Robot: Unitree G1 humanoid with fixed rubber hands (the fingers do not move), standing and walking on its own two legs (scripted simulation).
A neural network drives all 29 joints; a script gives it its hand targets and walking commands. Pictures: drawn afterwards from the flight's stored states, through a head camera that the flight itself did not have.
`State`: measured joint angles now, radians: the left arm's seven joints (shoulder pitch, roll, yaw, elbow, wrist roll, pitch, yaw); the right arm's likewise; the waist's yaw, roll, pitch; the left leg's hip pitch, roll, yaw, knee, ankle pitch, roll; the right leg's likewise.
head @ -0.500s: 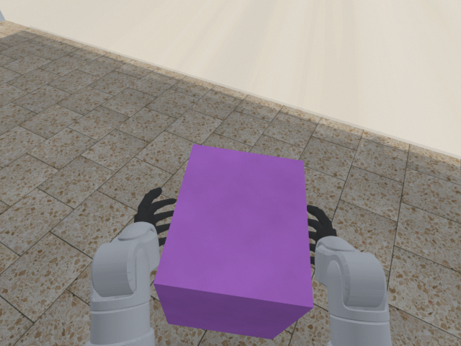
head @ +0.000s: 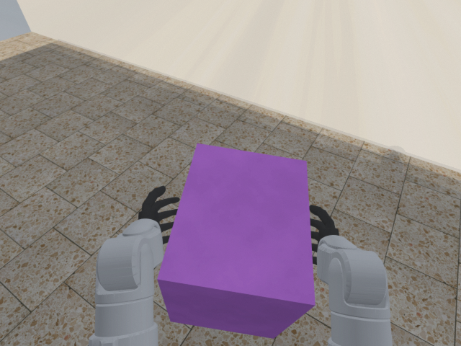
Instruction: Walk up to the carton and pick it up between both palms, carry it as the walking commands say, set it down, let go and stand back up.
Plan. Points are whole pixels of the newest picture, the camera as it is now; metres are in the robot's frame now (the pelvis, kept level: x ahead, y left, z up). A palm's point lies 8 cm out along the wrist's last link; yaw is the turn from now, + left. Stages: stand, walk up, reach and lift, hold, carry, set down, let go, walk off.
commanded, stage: carry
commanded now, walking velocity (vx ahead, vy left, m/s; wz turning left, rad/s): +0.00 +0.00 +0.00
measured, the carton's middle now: (236, 243) +0.30 +0.01 +0.04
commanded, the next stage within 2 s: none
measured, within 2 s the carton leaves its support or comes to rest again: neither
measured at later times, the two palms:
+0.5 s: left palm (145, 250) +0.26 +0.15 +0.09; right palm (329, 270) +0.23 -0.13 +0.08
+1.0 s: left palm (119, 257) +0.25 +0.18 +0.08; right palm (304, 275) +0.23 -0.10 +0.07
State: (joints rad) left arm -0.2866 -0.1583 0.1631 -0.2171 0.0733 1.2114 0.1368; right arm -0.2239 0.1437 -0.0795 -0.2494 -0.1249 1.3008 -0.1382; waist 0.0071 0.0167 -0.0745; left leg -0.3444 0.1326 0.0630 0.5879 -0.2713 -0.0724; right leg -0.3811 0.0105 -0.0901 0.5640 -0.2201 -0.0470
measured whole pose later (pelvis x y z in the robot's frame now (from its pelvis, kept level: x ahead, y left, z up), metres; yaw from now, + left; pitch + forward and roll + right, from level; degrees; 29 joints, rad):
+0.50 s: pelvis -0.03 +0.01 +0.00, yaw +0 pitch +1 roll +1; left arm -0.26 -0.15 0.16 -0.20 0.08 1.21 0.12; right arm -0.21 0.14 -0.06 -0.23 -0.12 1.31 -0.15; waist -0.01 -0.02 -0.07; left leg -0.35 0.07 0.04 0.55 -0.22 -0.06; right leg -0.41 -0.02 -0.07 0.56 -0.18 -0.03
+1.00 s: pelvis -0.03 +0.04 +0.00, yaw +0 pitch +1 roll +0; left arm -0.25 -0.15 0.15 -0.21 0.07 1.22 0.14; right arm -0.18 0.14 -0.05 -0.24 -0.12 1.30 -0.14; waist 0.00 -0.02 -0.07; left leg -0.37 0.03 0.06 0.58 -0.23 0.00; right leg -0.41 -0.07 -0.05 0.56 -0.17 0.02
